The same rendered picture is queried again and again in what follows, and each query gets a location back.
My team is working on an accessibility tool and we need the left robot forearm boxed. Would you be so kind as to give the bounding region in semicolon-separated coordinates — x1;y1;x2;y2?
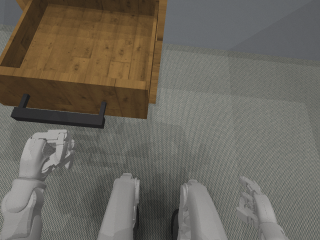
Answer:
0;177;47;240

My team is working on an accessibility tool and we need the right robot forearm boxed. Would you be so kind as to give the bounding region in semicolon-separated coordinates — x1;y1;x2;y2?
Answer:
257;222;289;240

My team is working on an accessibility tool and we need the left robot hand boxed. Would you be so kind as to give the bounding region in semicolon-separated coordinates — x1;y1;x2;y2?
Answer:
19;129;77;182

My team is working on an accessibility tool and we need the right robot hand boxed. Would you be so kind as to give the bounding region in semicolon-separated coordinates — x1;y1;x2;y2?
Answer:
236;176;277;229

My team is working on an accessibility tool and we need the robot right shin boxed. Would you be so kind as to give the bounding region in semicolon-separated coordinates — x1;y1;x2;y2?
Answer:
177;179;207;240

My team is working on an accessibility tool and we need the drawer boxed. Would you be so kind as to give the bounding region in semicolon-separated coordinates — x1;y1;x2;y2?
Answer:
0;0;159;119

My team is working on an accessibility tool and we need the robot left thigh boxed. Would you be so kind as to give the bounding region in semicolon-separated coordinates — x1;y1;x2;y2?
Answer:
97;175;140;240

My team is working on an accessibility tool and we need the handle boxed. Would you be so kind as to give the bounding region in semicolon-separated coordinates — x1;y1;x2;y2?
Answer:
10;93;107;129

